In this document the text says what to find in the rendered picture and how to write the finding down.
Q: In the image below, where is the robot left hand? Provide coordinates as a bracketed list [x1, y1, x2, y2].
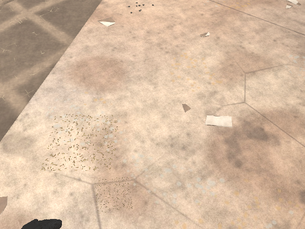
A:
[21, 219, 62, 229]

